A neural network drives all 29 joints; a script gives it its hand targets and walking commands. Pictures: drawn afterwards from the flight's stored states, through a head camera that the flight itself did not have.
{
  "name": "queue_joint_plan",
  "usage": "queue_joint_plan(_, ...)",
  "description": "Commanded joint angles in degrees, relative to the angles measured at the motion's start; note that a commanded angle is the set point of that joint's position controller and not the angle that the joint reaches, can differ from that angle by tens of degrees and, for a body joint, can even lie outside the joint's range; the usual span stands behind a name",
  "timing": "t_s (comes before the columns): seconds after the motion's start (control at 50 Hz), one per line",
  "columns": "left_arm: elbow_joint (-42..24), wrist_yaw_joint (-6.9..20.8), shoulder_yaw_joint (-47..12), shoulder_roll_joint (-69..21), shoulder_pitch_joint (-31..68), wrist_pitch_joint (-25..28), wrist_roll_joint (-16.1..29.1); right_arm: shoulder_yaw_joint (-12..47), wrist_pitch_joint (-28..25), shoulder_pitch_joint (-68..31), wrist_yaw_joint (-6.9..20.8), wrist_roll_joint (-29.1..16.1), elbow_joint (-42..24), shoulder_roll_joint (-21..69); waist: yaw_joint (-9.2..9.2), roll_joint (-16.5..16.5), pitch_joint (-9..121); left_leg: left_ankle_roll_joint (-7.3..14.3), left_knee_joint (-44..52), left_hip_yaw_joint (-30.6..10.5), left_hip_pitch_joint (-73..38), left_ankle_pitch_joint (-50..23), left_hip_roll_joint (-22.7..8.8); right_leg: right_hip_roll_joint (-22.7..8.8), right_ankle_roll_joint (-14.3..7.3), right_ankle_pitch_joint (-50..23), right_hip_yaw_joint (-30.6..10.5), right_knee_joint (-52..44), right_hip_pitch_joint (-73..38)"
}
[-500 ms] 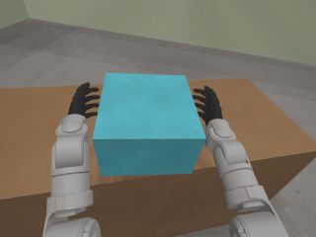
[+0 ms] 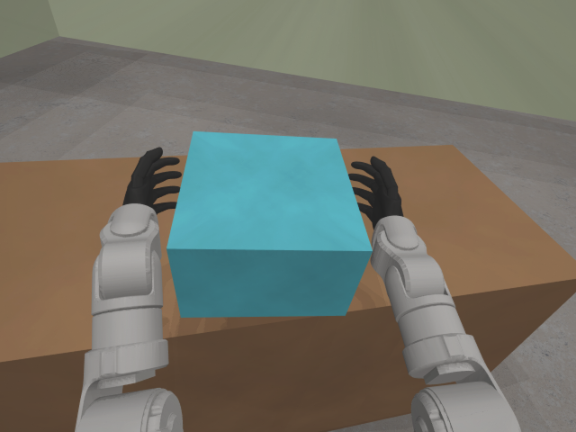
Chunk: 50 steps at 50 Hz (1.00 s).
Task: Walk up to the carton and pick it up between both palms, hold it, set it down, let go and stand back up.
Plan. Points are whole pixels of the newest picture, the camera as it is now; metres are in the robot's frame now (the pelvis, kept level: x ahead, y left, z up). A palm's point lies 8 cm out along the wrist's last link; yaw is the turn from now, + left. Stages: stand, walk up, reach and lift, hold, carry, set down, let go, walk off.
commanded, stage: hold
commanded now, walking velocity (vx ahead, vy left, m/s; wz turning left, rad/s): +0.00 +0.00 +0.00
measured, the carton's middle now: (266, 219) +0.39 +0.00 +0.12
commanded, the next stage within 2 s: none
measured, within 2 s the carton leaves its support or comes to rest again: neither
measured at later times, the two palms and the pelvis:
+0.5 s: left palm (148, 206) +0.36 +0.16 +0.18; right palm (391, 211) +0.35 -0.16 +0.17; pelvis +0.00 +0.00 +0.00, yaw +0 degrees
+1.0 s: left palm (145, 205) +0.36 +0.16 +0.18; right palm (388, 212) +0.35 -0.16 +0.17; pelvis +0.00 +0.00 +0.00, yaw -1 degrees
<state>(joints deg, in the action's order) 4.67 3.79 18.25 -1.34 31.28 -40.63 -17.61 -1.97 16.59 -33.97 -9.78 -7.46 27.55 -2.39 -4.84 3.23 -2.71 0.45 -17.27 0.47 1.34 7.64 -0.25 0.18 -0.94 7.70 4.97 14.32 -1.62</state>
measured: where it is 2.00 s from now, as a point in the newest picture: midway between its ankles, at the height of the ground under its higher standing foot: outside the picture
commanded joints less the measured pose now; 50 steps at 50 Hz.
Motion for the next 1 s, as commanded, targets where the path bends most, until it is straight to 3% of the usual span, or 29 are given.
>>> queue_joint_plan(0.0, -10.03, 7.1, -30.17, -26.98, 33.07, 4.48, 9.5, 21.84, -4.8, -40.59, 6.02, -5.06, -21.92, 29.71, -0.5, -4.3, 24.99, -2.27, -1.03, 1.54, -7.7, -15.47, 2.19, 2.19, 2.66, -13.55, 0.18, 0.43, -6.15)
queue_joint_plan(0.06, -8.92, 7.47, -28.76, -26.58, 32.53, 3.94, 8.13, 21.18, -3.74, -38.77, 5.97, -4.84, -18.78, 29.54, -0.12, -4.81, 20.65, -1.99, 0.69, 1.75, -5.79, -11.19, 2.04, 1.87, 2.58, -9.56, 0.11, -0.1, -5.35)
queue_joint_plan(0.1, -10.73, 6.73, -32.17, -27.95, 35.47, 4.36, 10.41, 20.43, -5.13, -42.57, 6.54, -5.6, -22.23, 28.98, -1.15, -5.99, 24.65, -2.48, -0.26, 0.82, -8.48, -11.43, 1.34, 2.83, 1.99, -7.37, 1.5, 0.37, -1.42)
queue_joint_plan(0.14, -10.67, 5.84, -32.82, -28.51, 35.84, 4.69, 10.54, 19.96, -5.44, -42.27, 6.9, -5.09, -21.61, 29.17, -1.01, -6.16, 24.64, -2.38, -0.8, 0.85, -10.43, -12.42, 1.04, 2.98, 1.6, -5.62, 1.53, -0.23, 0.8)
queue_joint_plan(0.22, -7.68, 5.84, -30.32, -27.71, 33.67, 3.89, 9.0, 19.43, -4.67, -41.0, 7.03, -4.24, -18.24, 28.41, -0.41, -4.67, 21.7, -1.47, 0.48, 1.16, -8.57, -9.08, 0.98, 2.53, 1.77, -4.25, 1.01, -0.84, 0.38)
queue_joint_plan(0.44, -9.54, 7.09, -29.26, -26.58, 33.61, 4.52, 9.36, 22.57, -4.64, -41.47, 5.53, -6.11, -20.7, 30.43, 0.12, -3.46, 24.82, -1.0, -0.81, 1.53, -7.15, -12.9, 2.66, 1.95, 3.28, -14.75, -0.2, 0.71, -5.8)
queue_joint_plan(0.76, -8.54, 6.84, -30.07, -27.47, 35.0, 4.5, 9.55, 20.38, -4.23, -41.13, 6.16, -4.93, -19.14, 29.78, -0.63, -4.4, 22.98, -1.38, 0.36, 1.35, -7.67, -9.3, 1.77, 2.29, 2.42, -7.56, 0.53, -0.29, -1.8)
queue_joint_plan(0.98, -8.9, 6.65, -29.68, -27.28, 33.96, 4.16, 9.01, 20.86, -4.76, -41.27, 6.32, -5.36, -19.24, 29.2, -0.14, -4.5, 23.23, -1.51, -0.32, 1.37, -8.63, -11.97, 1.68, 2.49, 2.24, -8.44, 0.63, -0.23, -2.22)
